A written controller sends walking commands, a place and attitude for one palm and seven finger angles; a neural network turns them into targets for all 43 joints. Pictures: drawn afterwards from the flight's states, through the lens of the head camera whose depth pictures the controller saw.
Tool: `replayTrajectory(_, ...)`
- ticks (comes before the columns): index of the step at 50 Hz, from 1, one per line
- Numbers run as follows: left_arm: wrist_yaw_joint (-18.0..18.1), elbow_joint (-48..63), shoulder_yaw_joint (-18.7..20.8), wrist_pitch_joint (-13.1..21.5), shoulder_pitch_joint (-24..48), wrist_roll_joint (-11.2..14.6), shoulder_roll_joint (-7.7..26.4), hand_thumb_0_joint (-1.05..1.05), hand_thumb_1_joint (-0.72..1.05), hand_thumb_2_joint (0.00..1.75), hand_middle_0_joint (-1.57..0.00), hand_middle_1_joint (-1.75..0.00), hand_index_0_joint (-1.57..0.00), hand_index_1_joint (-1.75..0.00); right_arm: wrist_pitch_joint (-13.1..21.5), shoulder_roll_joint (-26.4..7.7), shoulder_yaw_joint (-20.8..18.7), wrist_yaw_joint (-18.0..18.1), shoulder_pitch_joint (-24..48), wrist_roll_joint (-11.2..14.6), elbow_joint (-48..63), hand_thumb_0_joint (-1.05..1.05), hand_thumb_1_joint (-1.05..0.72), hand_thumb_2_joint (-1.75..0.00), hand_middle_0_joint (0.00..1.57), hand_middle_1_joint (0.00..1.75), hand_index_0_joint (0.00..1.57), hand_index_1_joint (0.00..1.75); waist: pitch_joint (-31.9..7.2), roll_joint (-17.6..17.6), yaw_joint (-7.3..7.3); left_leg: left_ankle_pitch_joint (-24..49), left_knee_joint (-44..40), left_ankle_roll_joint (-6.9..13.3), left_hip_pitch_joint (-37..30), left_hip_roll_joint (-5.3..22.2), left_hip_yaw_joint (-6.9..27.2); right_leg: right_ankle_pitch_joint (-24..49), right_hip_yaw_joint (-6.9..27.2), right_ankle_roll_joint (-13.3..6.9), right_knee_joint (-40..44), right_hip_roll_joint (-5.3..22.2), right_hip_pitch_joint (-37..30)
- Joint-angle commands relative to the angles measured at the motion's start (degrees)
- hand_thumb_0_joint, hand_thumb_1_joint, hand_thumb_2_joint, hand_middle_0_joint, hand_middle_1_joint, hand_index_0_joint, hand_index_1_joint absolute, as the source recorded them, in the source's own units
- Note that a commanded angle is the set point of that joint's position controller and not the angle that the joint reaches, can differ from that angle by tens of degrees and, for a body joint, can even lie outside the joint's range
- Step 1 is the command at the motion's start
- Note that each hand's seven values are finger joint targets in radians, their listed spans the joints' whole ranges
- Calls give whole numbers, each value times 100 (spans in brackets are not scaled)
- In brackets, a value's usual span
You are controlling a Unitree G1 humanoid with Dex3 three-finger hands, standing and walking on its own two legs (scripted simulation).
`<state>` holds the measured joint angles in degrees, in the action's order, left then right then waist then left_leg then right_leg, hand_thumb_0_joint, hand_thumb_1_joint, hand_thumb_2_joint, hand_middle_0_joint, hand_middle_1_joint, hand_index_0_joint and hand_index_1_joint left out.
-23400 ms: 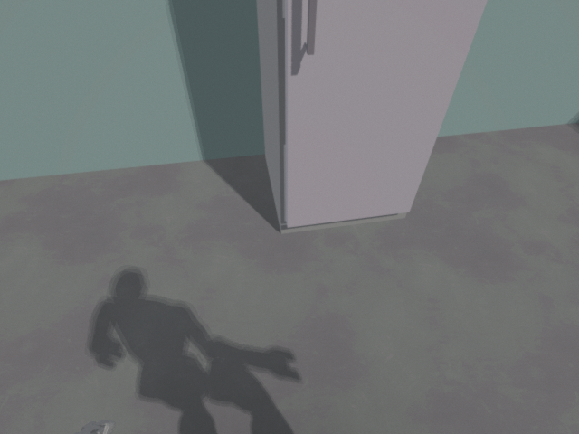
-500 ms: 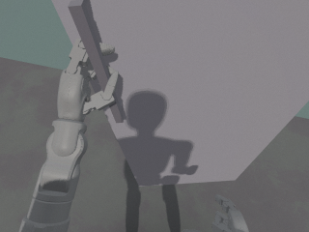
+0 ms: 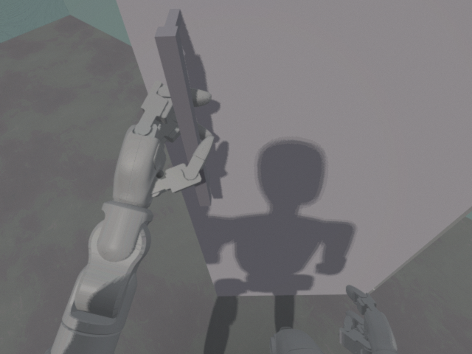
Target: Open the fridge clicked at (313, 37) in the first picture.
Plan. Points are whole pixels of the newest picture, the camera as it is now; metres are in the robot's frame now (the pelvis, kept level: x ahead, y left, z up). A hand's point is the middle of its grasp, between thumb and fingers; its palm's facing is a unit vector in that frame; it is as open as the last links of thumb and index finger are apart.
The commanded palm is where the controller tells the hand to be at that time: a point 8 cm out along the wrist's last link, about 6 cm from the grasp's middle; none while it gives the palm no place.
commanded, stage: walk backward, drawing the door open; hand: left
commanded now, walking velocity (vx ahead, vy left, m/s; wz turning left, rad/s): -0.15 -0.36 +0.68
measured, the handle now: (193, 131) +0.35 +0.05 +0.22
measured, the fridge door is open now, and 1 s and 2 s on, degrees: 41 71 65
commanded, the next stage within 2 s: stop walking and hold the door back in 0.66 s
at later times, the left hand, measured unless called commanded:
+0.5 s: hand (237, 275) +0.17 +0.00 +0.21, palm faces +0.33 -0.92 -0.22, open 7.1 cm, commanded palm +0.13 +0.05 +0.21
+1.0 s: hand out of the picture +0.07 -0.07 +0.21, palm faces +0.69 -0.71 -0.15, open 6.2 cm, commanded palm +0.06 -0.02 +0.19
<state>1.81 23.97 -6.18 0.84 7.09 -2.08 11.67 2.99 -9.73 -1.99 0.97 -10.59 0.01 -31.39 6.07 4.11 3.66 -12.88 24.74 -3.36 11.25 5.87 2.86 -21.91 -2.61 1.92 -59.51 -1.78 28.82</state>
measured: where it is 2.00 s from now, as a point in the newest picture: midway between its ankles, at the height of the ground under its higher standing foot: outside the picture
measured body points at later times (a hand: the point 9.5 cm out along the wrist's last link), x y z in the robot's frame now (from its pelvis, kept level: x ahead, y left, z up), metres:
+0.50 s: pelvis -0.09 -0.21 -0.01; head -0.02 -0.19 +0.44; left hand +0.15 +0.05 +0.22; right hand +0.16 -0.35 -0.10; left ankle -0.08 -0.06 -0.74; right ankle -0.02 -0.29 -0.67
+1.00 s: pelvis -0.12 -0.38 +0.00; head -0.12 -0.36 +0.44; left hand +0.03 -0.03 +0.22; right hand +0.16 -0.51 -0.09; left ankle -0.21 -0.32 -0.72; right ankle -0.01 -0.42 -0.74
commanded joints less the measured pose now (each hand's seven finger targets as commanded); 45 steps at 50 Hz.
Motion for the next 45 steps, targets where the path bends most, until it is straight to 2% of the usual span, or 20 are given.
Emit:
replayTrajectory(1, 8, 1917, 112, 816, 1813, 136, -218, 0, 90, 90, -45, -140, -45, -140, 404, -784, -299, -69, 707, 119, 660, 0, -90, -90, 20, 30, 20, 30, -1513, 575, -137, 2098, -211, 866, -398, 1042, 542, -66, 35, 133, 1720, 45, -1152)
replayTrajectory(3, 31, 1957, 466, 945, 1853, 152, 91, 0, 90, 90, -45, -140, -45, -140, 399, -735, -276, -62, 880, 145, 626, 0, -90, -90, 20, 30, 20, 30, -1716, 804, -167, 1782, -44, 870, -151, 915, 822, 402, -52, 239, 2992, -11, -2075)
replayTrajectory(5, 42, 2130, 842, 1017, 1696, 177, 563, 0, 90, 90, -45, -140, -45, -140, 365, -578, -196, -44, 814, 267, 563, 0, -90, -90, 20, 30, 20, 30, -1871, 0, -158, 791, 949, 449, -88, -24, 11, 1672, -81, 157, 4327, 305, -2605)
replayTrajectory(7, 170, 2289, 1548, 1014, 1485, 278, 1133, 0, 90, 90, -45, -140, -45, -140, 362, -383, -248, 66, 990, 250, 662, 0, -90, -90, 20, 30, 20, 30, -2175, -2194, -350, -2115, 3415, 192, 1638, -739, -591, 4172, 753, -922, 3785, 1990, -3152)
replayTrajectory(8, 152, 2282, 1547, 973, 1156, 295, 1007, 0, 90, 90, -45, -140, -45, -140, 430, -391, -299, 120, 1171, 210, 756, 0, -90, -90, 20, 30, 20, 30, -2184, -2728, -518, -2541, 4543, 266, 1640, -584, -192, 4726, 1121, -1326, 3546, 2266, -2883)
replayTrajectory(10, 155, 2318, 1306, 986, 987, 309, 662, 0, 90, 90, -45, -140, -45, -140, 389, -211, -66, 160, 1217, 77, 678, 0, -90, -90, 20, 30, 20, 30, -1938, -1600, -450, -2239, 4195, 222, 1770, -371, -286, 4805, 524, -1438, 3151, 2060, -2892)
replayTrajectory(16, 220, 2324, 1134, 978, 1215, 367, 548, 0, 90, 90, -45, -140, -45, -140, 353, -310, -27, 296, 617, -62, 745, 0, -90, -90, 20, 30, 20, 30, -2201, -970, -186, -281, 202, 237, -135, -384, -1050, 3526, -234, -913, 2417, 1449, -2019)
replayTrajectory(17, 206, 2350, 1089, 973, 1444, 366, 592, 0, 90, 90, -45, -140, -45, -140, 374, -468, -124, 296, 430, -29, 780, 0, -90, -90, 20, 30, 20, 30, -2298, -462, 8, 917, -442, 430, -1353, 75, -358, 2896, -275, -626, 1446, 1227, -1002)
replayTrajectory(18, 166, 2354, 1030, 999, 1471, 378, 531, 0, 90, 90, -45, -140, -45, -140, 432, -752, -251, 260, 584, -59, 903, 0, -90, -90, 20, 30, 20, 30, -2237, 814, -142, 3595, -733, 1170, -2375, 1813, 1994, 323, -361, -105, 340, 384, 588)
replayTrajectory(19, 142, 2265, 1163, 1072, 1654, 254, 725, 0, 90, 90, -45, -140, -45, -140, 446, -782, -206, 179, 659, -95, 840, 0, -90, -90, 20, 30, 20, 30, -2146, 486, -215, 4779, -712, 1690, -2281, 2635, 2861, -1012, 330, 6, -380, 305, 773)
replayTrajectory(20, 150, 2749, 1548, 1120, 2056, 315, 1129, 0, 90, 90, -45, -140, -45, -140, 490, -703, -176, 190, 812, -86, 816, 0, -90, -90, 20, 30, 20, 30, -2234, 766, -128, 4393, -727, 1533, -2433, 2512, 3292, -993, 644, 6, -817, 278, 1035)
replayTrajectory(25, 240, 1973, 1447, 774, 1510, 388, 670, 0, 90, 90, -45, -140, -45, -140, 432, -794, -187, 154, 774, 127, 510, 0, -90, -90, 20, 30, 20, 30, -1782, 787, -298, 1907, -434, 1019, -447, 1277, 362, 238, 422, 51, 535, 338, -681)
replayTrajectory(28, 364, 1779, 1760, 755, 1397, 506, 904, 0, 90, 90, -45, -140, -45, -140, 390, -790, -104, 168, 828, 172, 688, 0, -90, -90, 20, 30, 20, 30, -1781, 1005, -319, 384, -472, 1011, 513, 1178, 464, -146, 59, 101, 1808, 109, -1972)
replayTrajectory(30, 409, 1699, 2033, 766, 1324, 505, 1130, 0, 90, 90, -45, -140, -45, -140, 387, -786, -90, 188, 734, 207, 703, 0, -90, -90, 20, 30, 20, 30, -1694, 693, -344, -576, 11, 689, 934, 564, 101, 575, -268, 140, 3089, -4, -2635)
replayTrajectory(31, 423, 1683, 2137, 785, 1358, 510, 1295, 0, 90, 90, -45, -140, -45, -140, 396, -632, -39, 195, 731, 220, 691, 0, -90, -90, 20, 30, 20, 30, -1713, -45, -311, -1043, 765, 478, 991, 86, -146, 757, -38, 40, 3751, 379, -2571)
replayTrajectory(32, 450, 1779, 2397, 829, 1404, 476, 1720, 0, 90, 90, -45, -140, -45, -140, 380, -440, 16, 208, 825, 198, 699, 0, -90, -90, 20, 30, 20, 30, -1563, -1583, -341, -1580, 2358, 188, 1421, -535, -589, 1032, 965, -348, 4418, 1417, -2238)
replayTrajectory(33, 514, 1665, 2845, 867, 1365, 446, 2141, 0, 90, 90, -45, -140, -45, -140, 395, -413, 47, 226, 964, 94, 663, 0, -90, -90, 20, 30, 20, 30, -1530, -2099, -465, -2151, 4073, 165, 1924, -700, -397, 1665, 1697, -899, 4486, 2335, -1720)
replayTrajectory(35, 526, 1964, 3009, 879, 1076, 498, 2136, 0, 90, 90, -45, -140, -45, -140, 428, -571, -111, 248, 1097, 130, 561, 0, -90, -90, 20, 30, 20, 30, -1570, -1731, -436, -1977, 5425, 129, 2156, -519, 8, 1260, 1851, -1203, 4241, 2482, -1720)
replayTrajectory(38, 544, 1933, 2791, 1001, 576, 560, 1621, 0, 90, 90, -45, -140, -45, -140, 276, -419, 57, 293, 1002, 37, 620, 0, -90, -90, 20, 30, 20, 30, -1689, -1122, -418, -1823, 4516, 36, 1950, -419, -480, 3020, 383, -1152, 3705, 2091, -2447)
replayTrajectory(45, 747, -481, 2012, 823, 2605, 414, 1431, 0, 90, 90, -45, -140, -45, -140, 315, -803, 76, 512, 559, -13, 343, 0, -90, -90, 20, 30, 20, 30, -1952, -1357, -525, -1633, 1939, 317, 1018, -705, -478, 2779, 1441, -939, 4208, 2495, -2706)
